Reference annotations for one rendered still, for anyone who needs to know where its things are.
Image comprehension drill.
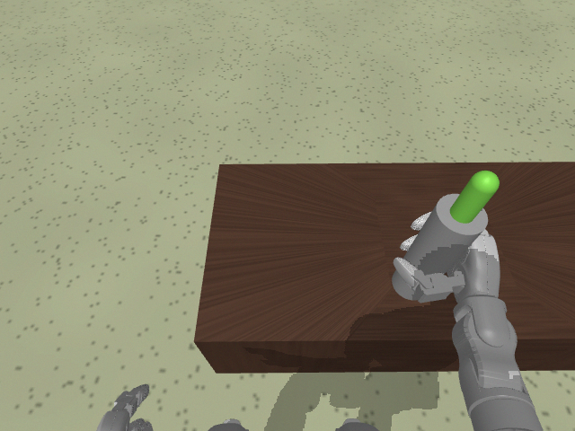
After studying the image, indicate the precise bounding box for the right robot arm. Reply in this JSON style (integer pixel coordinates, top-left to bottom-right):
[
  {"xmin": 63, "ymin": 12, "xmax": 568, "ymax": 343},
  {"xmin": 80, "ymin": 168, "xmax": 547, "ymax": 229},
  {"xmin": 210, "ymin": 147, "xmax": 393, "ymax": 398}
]
[{"xmin": 452, "ymin": 295, "xmax": 543, "ymax": 431}]

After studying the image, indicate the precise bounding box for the left robot hand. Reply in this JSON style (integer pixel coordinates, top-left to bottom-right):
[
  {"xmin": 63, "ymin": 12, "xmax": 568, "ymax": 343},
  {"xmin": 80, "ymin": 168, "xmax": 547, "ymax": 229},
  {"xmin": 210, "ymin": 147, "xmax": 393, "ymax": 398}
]
[{"xmin": 96, "ymin": 384, "xmax": 153, "ymax": 431}]

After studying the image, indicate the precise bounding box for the right robot hand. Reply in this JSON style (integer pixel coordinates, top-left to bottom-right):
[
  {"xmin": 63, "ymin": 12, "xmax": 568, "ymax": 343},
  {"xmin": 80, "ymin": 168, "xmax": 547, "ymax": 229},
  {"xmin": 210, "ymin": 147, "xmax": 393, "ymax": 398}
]
[{"xmin": 394, "ymin": 211, "xmax": 500, "ymax": 303}]

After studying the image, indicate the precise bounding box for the bottle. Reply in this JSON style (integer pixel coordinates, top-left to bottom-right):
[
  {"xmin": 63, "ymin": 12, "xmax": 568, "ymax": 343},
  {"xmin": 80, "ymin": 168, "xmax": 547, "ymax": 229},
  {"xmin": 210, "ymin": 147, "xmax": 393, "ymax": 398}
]
[{"xmin": 392, "ymin": 171, "xmax": 500, "ymax": 300}]

